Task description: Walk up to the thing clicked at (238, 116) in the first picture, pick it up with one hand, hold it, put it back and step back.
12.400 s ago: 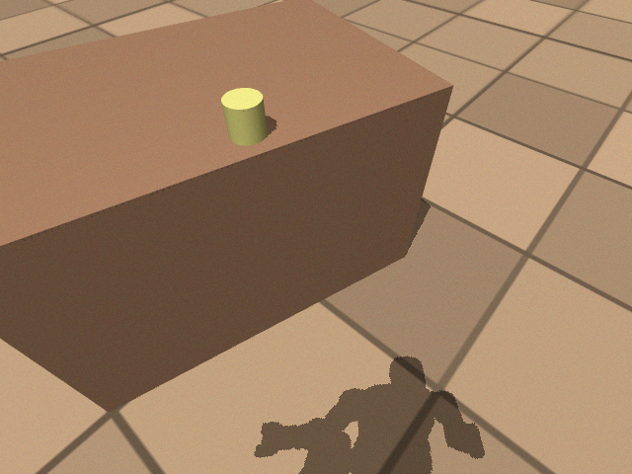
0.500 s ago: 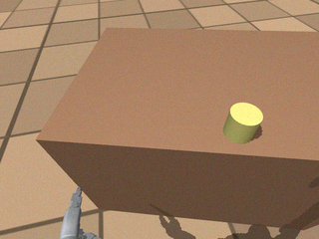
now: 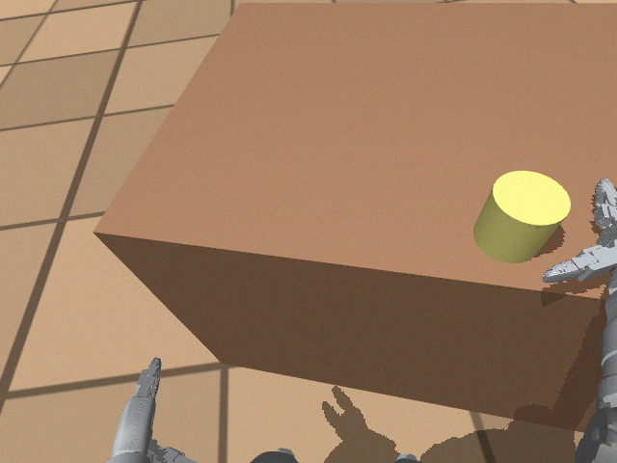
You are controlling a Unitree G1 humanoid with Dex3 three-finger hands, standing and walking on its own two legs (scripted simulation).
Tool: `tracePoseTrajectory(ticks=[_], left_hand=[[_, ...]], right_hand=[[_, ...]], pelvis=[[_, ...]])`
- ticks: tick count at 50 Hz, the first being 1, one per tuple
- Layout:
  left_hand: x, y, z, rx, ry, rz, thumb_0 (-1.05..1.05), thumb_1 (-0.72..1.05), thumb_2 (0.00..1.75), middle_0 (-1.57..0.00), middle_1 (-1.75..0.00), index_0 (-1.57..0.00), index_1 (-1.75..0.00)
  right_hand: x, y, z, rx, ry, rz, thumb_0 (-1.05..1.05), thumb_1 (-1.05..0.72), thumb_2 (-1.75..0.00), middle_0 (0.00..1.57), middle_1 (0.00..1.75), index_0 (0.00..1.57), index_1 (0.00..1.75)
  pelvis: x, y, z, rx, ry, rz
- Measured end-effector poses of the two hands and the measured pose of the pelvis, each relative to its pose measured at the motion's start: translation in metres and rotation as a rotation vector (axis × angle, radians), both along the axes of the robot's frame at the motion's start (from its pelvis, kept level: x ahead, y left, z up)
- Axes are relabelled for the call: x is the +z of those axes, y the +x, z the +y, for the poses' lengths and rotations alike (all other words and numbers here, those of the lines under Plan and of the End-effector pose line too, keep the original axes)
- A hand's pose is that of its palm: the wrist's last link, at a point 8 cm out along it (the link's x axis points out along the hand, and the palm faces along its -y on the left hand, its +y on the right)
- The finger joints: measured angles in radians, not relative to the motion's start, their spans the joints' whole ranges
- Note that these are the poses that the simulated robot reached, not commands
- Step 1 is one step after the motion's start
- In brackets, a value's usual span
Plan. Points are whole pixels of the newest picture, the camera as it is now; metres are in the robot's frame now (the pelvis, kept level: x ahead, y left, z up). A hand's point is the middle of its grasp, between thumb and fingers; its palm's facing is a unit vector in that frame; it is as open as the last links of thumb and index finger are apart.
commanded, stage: close in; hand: right
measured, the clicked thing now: (517, 218) +0.43 -0.22 +0.05
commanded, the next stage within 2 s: rest palm in 0.34 s
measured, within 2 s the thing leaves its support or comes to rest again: leaves its support in 1.58 s
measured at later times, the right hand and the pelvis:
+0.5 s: hand (538, 220) +0.40 -0.22 +0.09, palm faces +0.22 +0.98 +0.03, open 17.6 cm; pelvis -0.03 +0.00 -0.01, yaw +0 degrees
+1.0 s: hand (526, 209) +0.42 -0.21 +0.08, palm faces +0.23 +0.97 +0.03, open 13.5 cm; pelvis -0.02 +0.00 -0.01, yaw +0 degrees
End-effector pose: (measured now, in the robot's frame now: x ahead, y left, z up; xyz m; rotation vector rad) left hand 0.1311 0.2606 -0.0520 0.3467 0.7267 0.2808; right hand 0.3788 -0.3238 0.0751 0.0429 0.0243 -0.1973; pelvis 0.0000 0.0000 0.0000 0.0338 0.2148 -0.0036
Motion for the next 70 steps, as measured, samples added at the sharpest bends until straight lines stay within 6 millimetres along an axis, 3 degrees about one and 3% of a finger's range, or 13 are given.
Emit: tracePoseTrajectory(ticks=[10,21,30,35,45,54,70], left_hand=[[0.004,0.01,-0.004,0.003,-0.061,-0.072,-0.01,-0.54,0.05,-0.06,-0.05,-0.07,-0.05],[0.005,-0.017,0.003,0.011,-0.073,-0.055,-0.01,-0.52,0.04,-0.06,-0.05,-0.07,-0.04],[0.002,-0.024,0.003,0.023,-0.087,-0.057,-0.01,-0.54,0.05,-0.06,-0.05,-0.06,-0.05],[0.003,-0.021,-0.002,0.013,-0.111,-0.077,-0.01,-0.55,0.06,-0.06,-0.05,-0.06,-0.06],[0.009,-0.016,0.006,-0.005,-0.074,-0.079,-0.01,-0.54,0.06,-0.06,-0.05,-0.06,-0.05],[0.004,-0.013,0.002,-0.001,-0.082,-0.047,-0.01,-0.55,0.07,-0.05,-0.05,-0.05,-0.06],[0.01,0.002,-0.002,-0.025,-0.095,-0.069,-0.01,-0.53,0.05,-0.05,-0.04,-0.05,-0.04]], right_hand=[[0.021,-0.003,0.024,0.006,-0.02,-0.027,-0.01,0.57,-0.06,0.03,0.05,0.04,0.05],[0.005,-0.01,0.045,-0.01,-0.009,-0.01,-0.01,0.54,-0.06,0.03,0.05,0.03,0.05],[0.021,-0.001,0.06,-0.03,-0.042,-0.043,-0.01,0.53,-0.04,0.06,0.05,0.05,0.05],[0.026,0.003,0.059,-0.05,-0.031,-0.034,-0.01,0.52,-0.03,0.21,0.1,0.2,0.11],[-0.001,0.003,0.056,-0.023,-0.025,0.008,-0.01,0.48,-0.09,0.54,0.29,0.53,0.3],[0.018,0.018,0.064,-0.03,-0.046,-0.04,-0.01,0.38,-0.25,0.75,0.5,0.77,0.51],[0.011,0.008,0.052,-0.041,0.0,-0.066,0.0,0.36,-0.78,0.63,0.78,1.21,1.07]], pelvis=[[0.0,-0.004,-0.002,-0.009,-0.006,-0.028],[-0.005,-0.02,0.003,-0.005,-0.016,-0.035],[-0.006,-0.025,0.003,0.003,-0.015,-0.034],[-0.005,-0.022,0.004,0.004,-0.019,-0.038],[-0.009,-0.021,0.005,0.002,-0.019,-0.016],[-0.006,-0.014,0.002,0.001,-0.013,-0.012],[-0.007,-0.009,0.004,-0.006,-0.018,-0.01]])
